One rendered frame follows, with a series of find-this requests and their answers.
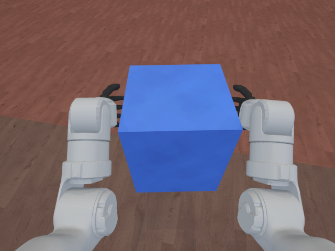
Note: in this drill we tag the left robot hand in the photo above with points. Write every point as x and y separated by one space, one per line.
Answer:
108 91

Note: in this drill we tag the robot right upper arm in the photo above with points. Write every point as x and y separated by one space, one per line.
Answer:
275 219

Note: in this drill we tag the right robot hand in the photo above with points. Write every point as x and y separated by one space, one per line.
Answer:
245 92

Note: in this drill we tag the left robot forearm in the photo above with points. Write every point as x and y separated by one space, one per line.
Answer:
89 124

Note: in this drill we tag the robot left upper arm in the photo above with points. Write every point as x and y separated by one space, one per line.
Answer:
82 218

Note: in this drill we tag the right robot forearm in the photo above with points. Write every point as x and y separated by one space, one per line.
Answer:
271 126

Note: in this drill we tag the carton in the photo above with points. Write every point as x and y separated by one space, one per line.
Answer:
178 127

